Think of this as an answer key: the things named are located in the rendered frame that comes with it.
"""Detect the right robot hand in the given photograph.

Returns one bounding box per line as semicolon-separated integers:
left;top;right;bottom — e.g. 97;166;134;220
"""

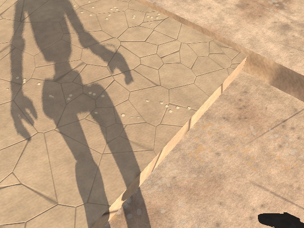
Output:
257;212;304;228

